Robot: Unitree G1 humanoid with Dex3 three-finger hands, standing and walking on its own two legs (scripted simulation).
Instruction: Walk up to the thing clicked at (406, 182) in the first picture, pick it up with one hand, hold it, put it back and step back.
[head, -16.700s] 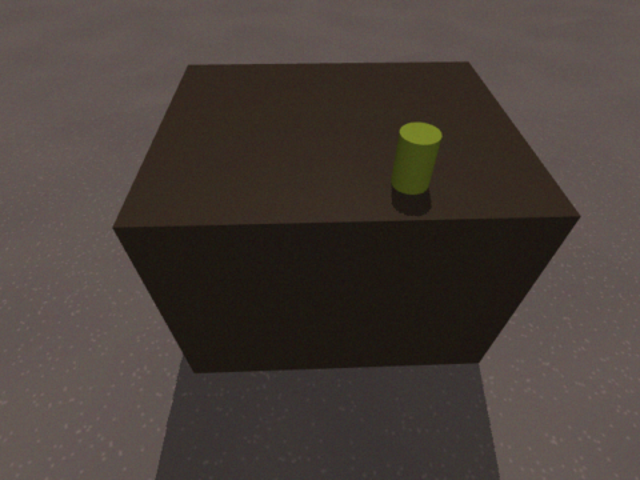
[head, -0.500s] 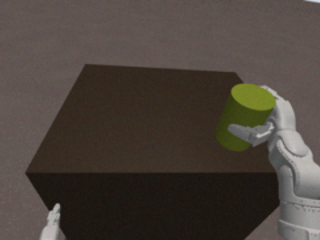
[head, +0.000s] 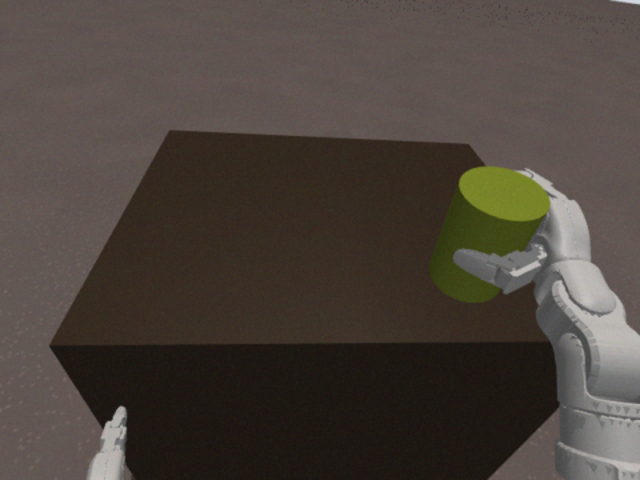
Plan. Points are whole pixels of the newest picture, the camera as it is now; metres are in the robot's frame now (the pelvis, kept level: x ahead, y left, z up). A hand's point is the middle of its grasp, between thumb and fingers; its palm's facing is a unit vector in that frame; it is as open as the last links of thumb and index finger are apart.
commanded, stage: hold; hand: right
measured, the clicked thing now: (481, 237) +0.33 -0.16 +0.22
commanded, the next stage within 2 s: crouch in 1.44 s
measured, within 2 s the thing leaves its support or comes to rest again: neither
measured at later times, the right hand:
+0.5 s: hand (489, 237) +0.32 -0.17 +0.22, palm faces +0.18 +0.98 -0.05, open 11.8 cm
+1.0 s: hand (479, 229) +0.33 -0.16 +0.23, palm faces +0.15 +0.99 -0.06, open 11.8 cm
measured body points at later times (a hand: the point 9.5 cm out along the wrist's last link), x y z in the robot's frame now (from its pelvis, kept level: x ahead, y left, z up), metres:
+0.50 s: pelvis +0.00 +0.00 +0.00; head -0.04 +0.04 +0.45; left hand +0.16 +0.26 -0.07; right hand +0.31 -0.22 +0.23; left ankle -0.01 +0.12 -0.73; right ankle +0.05 -0.14 -0.73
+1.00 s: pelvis +0.00 +0.00 +0.00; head -0.04 +0.04 +0.45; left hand +0.17 +0.26 -0.06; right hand +0.32 -0.21 +0.23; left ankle -0.01 +0.12 -0.73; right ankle +0.05 -0.14 -0.73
